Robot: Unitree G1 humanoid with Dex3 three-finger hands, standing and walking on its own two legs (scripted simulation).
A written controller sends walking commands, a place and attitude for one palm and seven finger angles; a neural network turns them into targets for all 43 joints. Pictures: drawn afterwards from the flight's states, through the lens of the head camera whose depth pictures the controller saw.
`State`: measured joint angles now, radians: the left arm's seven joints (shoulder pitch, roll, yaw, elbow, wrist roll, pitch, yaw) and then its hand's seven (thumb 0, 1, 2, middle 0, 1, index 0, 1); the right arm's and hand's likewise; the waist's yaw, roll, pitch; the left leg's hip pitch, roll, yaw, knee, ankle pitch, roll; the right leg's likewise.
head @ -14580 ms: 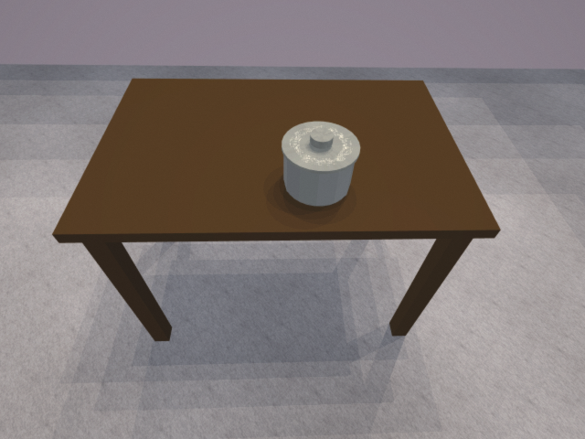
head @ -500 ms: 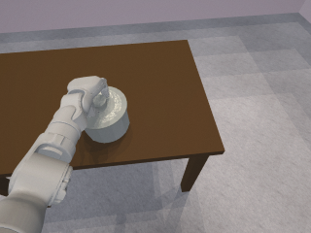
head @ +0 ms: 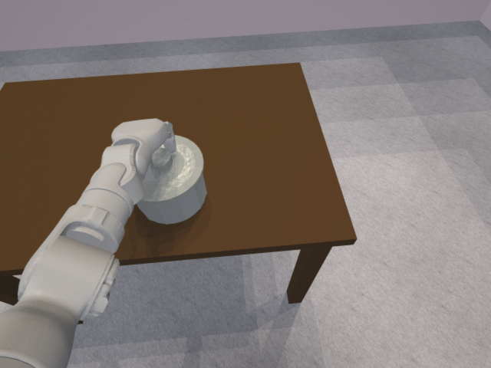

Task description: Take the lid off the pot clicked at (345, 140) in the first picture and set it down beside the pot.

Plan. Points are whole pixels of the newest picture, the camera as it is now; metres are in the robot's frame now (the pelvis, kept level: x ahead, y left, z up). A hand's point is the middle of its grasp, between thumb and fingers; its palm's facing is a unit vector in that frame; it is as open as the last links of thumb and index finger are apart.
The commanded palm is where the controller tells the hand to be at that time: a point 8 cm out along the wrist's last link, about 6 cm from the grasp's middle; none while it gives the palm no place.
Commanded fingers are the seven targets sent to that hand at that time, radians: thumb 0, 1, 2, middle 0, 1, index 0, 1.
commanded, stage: close the fingers and squeeze the knob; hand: left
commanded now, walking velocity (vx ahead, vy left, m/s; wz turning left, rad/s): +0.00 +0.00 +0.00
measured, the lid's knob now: (158, 160) +0.49 +0.16 +0.02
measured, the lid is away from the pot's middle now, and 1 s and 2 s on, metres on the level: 0.00 0.01 0.02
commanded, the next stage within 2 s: lift the lid straight up in 0.24 s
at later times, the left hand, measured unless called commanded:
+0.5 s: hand (149, 162) +0.46 +0.17 +0.05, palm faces -0.39 -0.07 -0.92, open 8.2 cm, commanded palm +0.47 +0.17 +0.12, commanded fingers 0.00 0.67 0.97 -0.91 -1.15 -0.71 -1.06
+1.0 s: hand (141, 148) +0.47 +0.17 +0.08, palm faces -0.35 -0.08 -0.93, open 8.3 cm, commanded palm +0.47 +0.17 +0.16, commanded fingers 0.00 0.67 0.97 -0.91 -1.15 -0.71 -1.06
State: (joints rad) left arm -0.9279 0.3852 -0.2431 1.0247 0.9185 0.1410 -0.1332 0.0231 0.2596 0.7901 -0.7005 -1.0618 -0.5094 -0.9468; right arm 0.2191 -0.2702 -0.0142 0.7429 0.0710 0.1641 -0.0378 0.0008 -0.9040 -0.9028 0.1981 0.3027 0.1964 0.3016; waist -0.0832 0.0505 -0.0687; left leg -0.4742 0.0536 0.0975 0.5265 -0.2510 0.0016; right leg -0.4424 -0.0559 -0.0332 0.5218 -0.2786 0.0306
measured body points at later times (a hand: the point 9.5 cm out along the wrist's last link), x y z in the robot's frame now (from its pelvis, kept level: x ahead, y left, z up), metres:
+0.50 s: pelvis +0.00 +0.00 +0.00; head +0.07 -0.02 +0.44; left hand +0.48 +0.17 +0.10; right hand +0.06 -0.27 -0.14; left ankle +0.00 +0.12 -0.73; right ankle -0.02 -0.14 -0.73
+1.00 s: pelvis +0.00 +0.01 +0.00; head +0.06 -0.01 +0.45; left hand +0.48 +0.17 +0.13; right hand +0.09 -0.26 -0.14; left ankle +0.00 +0.12 -0.73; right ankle -0.02 -0.14 -0.73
